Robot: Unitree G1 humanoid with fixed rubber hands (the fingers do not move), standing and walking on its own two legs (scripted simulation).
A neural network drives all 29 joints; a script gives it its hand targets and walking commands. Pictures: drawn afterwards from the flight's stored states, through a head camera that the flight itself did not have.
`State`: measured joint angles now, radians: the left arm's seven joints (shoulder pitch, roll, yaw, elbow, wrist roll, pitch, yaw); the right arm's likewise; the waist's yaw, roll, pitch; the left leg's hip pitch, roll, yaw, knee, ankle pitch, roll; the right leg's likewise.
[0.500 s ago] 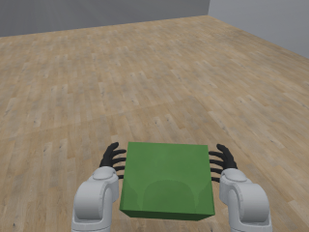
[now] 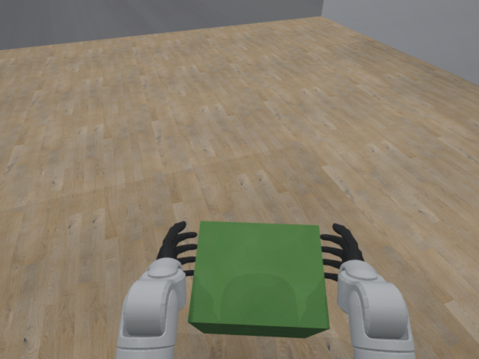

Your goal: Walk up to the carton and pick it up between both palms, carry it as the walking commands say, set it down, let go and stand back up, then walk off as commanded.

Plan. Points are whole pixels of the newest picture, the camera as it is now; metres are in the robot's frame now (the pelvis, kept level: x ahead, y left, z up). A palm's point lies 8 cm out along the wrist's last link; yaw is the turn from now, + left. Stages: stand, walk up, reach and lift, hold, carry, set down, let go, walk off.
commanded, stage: carry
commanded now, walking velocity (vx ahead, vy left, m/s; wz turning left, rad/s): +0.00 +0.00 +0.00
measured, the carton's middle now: (256, 283) +0.29 +0.00 -0.02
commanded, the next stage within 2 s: none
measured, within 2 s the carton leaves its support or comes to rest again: neither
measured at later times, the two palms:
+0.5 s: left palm (139, 271) +0.25 +0.18 +0.08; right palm (318, 253) +0.29 -0.10 +0.08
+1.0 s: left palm (90, 279) +0.23 +0.24 +0.10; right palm (264, 223) +0.35 -0.01 +0.08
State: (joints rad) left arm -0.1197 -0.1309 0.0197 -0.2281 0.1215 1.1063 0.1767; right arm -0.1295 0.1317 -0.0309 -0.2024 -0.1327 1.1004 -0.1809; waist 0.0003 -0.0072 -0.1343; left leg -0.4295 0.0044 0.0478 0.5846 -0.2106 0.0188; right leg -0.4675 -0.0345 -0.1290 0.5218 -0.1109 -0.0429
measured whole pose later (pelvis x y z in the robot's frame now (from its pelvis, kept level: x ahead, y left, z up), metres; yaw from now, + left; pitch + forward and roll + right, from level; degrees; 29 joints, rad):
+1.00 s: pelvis +0.04 +0.01 +0.00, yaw +23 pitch +6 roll +0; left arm -0.15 -0.13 0.01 -0.44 0.06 1.21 0.24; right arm -0.15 0.13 -0.02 -0.44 -0.09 1.22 -0.25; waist 0.03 0.04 -0.08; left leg -0.51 -0.08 -0.09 0.65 -0.24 0.02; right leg -0.40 -0.07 -0.14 0.61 -0.30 0.02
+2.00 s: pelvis +0.01 +0.02 +0.00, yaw +59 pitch +5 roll -1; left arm -0.12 -0.13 0.00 -0.46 0.07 1.25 0.25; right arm -0.16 0.14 -0.02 -0.42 -0.09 1.22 -0.23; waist 0.02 0.01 -0.04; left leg -0.42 -0.04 0.02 0.57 -0.24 0.07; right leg -0.57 -0.09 -0.06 1.03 -0.48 0.10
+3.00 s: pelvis -0.02 +0.00 +0.01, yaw +92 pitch +5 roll +1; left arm -0.11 -0.13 -0.01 -0.43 0.07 1.23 0.23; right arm -0.12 0.13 -0.01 -0.45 -0.09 1.25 -0.24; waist -0.01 0.03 -0.08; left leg -0.57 -0.08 0.03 0.88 -0.42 0.02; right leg -0.37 -0.07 -0.12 0.57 -0.28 -0.01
